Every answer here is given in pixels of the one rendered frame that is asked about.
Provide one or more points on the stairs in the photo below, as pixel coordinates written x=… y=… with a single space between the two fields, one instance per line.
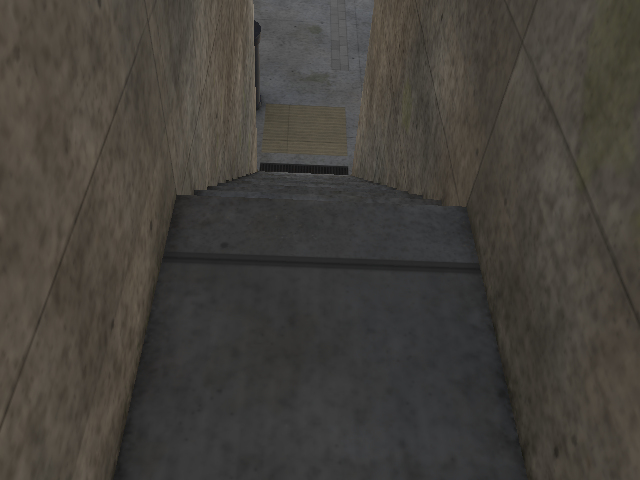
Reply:
x=307 y=186

